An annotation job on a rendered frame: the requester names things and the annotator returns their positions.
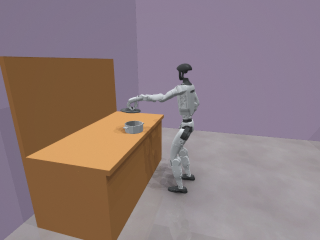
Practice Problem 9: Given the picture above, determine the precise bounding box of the robot right upper arm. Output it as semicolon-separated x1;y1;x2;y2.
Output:
192;84;200;108

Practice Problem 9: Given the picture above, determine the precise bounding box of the pot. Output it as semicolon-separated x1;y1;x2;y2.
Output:
123;120;144;134

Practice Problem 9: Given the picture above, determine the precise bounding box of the robot thigh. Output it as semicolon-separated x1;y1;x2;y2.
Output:
179;128;188;157
170;127;191;164

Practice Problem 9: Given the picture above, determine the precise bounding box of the left robot thigh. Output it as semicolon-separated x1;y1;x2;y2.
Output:
170;127;191;164

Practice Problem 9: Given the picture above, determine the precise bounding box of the robot left upper arm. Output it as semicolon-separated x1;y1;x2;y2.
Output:
158;85;187;103

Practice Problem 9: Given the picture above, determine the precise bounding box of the robot left forearm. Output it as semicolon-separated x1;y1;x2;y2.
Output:
136;93;164;102

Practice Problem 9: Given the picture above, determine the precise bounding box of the table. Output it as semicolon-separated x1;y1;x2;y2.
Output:
0;56;164;240

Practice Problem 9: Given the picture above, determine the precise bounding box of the robot left hand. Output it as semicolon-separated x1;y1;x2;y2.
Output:
126;97;138;110

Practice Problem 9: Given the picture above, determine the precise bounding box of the lid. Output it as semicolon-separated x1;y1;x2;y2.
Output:
120;108;141;114

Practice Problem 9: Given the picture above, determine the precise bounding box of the right robot thigh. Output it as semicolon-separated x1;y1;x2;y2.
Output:
179;128;188;157

